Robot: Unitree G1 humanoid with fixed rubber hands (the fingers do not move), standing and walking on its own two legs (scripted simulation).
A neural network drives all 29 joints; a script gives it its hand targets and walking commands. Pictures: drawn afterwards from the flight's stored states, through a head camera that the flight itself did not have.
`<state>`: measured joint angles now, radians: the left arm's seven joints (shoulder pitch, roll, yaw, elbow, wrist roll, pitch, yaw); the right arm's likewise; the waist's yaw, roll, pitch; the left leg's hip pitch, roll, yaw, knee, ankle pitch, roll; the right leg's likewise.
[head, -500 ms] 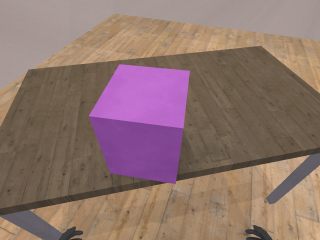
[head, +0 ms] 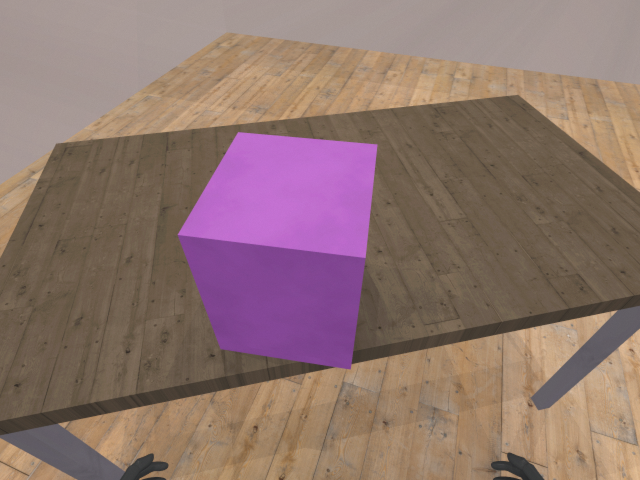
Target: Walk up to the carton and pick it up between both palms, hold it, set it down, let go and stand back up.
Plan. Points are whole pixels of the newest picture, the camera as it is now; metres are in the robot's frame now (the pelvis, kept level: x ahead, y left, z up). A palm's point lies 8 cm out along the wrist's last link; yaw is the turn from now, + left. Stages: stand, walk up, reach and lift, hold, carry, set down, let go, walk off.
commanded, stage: stand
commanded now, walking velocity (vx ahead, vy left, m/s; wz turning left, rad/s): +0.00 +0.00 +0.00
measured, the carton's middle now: (295, 252) +0.42 +0.05 +0.06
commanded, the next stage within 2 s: walk up in 0.24 s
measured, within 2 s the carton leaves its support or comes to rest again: neither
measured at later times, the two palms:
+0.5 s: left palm out of the picture +0.12 +0.26 -0.09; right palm out of the picture +0.11 -0.26 -0.09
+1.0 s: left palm out of the picture +0.06 +0.28 -0.09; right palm out of the picture +0.12 -0.26 -0.08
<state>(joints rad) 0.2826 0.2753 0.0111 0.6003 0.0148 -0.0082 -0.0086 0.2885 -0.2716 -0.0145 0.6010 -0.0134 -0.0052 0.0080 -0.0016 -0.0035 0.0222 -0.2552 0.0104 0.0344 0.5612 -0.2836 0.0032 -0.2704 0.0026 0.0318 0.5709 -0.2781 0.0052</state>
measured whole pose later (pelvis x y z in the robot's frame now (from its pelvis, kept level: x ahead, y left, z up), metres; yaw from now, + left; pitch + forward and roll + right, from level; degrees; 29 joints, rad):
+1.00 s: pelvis -0.03 -0.01 -0.01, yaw +9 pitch -1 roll -1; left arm 0.23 0.32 0.02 0.62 0.01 0.01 -0.02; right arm 0.32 -0.31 -0.04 0.54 -0.02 0.00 0.02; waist 0.00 0.00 0.04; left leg -0.36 -0.04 -0.11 0.61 -0.23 -0.01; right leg -0.31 -0.05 -0.11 0.61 -0.28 -0.01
